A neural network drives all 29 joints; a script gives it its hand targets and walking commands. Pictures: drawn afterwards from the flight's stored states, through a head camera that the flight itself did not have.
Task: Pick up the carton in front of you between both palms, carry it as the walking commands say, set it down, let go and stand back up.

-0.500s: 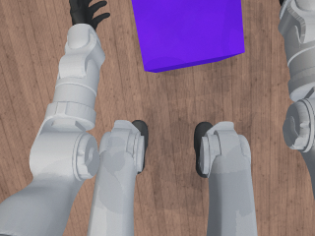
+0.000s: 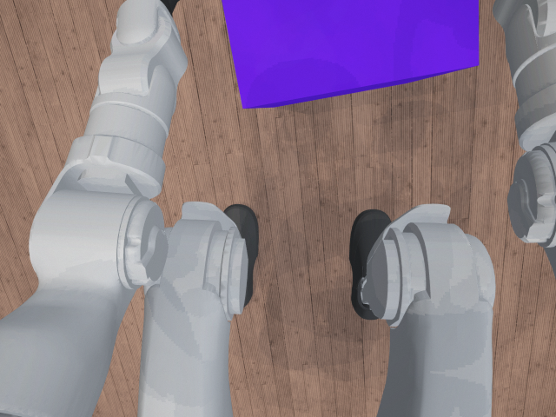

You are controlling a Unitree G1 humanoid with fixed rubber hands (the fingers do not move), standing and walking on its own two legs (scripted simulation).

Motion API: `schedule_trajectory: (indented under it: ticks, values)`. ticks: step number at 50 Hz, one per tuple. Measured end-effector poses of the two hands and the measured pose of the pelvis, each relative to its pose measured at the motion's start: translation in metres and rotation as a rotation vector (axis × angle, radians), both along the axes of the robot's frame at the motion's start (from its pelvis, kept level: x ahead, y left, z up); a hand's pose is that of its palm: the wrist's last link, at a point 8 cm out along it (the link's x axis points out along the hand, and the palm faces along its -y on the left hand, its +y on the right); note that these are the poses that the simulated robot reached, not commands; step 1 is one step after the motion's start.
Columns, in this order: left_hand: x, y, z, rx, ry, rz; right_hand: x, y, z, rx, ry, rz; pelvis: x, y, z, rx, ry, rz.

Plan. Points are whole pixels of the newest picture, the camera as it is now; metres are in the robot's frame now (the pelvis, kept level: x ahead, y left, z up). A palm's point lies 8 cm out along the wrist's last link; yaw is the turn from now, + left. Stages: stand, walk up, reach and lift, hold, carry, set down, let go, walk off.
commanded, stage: reach and lift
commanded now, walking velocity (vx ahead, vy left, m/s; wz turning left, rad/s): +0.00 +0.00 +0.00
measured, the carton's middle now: (334, 4) +0.53 -0.05 -0.24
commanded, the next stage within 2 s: none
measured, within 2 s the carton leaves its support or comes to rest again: leaves its support in 0.60 s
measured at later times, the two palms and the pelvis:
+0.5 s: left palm out of the picture +0.54 +0.11 -0.16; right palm out of the picture +0.56 -0.20 -0.17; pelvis +0.00 +0.00 +0.00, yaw +0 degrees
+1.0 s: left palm out of the picture +0.50 +0.09 +0.01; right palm out of the picture +0.50 -0.20 +0.00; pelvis -0.01 +0.01 +0.07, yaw -5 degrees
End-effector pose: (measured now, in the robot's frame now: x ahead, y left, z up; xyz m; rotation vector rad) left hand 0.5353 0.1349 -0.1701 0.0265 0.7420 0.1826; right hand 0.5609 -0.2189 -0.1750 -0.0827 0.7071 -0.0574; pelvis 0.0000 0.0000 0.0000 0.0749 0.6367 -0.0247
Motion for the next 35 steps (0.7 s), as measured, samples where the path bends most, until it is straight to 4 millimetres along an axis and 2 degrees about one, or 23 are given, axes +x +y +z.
schedule_trajectory:
  ticks: [9,15,26,31,35]
  values:
    - [-0.005,-0.006,0.005,-0.009,0.007,-0.008,-0.009,0.008,0.003,0.009,0.022,0.016,-0.004,0.003,0.004,0.0,0.01,-0.002]
    - [-0.001,-0.03,0.006,-0.035,0.001,-0.03,-0.008,0.019,0.004,0.009,0.03,0.031,-0.009,0.003,0.007,-0.003,-0.004,-0.001]
    - [0.004,-0.029,0.01,-0.037,0.034,-0.007,-0.006,0.024,0.007,0.004,0.078,0.062,-0.003,-0.002,-0.002,-0.005,-0.003,-0.003]
    - [0.004,-0.029,0.022,-0.037,0.007,0.015,-0.014,0.026,0.009,0.006,0.069,0.044,0.001,-0.002,-0.002,-0.006,0.015,-0.004]
    - [-0.003,-0.031,0.044,-0.051,-0.042,0.034,-0.023,0.025,0.028,0.011,0.04,0.02,0.002,0.0,0.003,-0.01,0.03,-0.017]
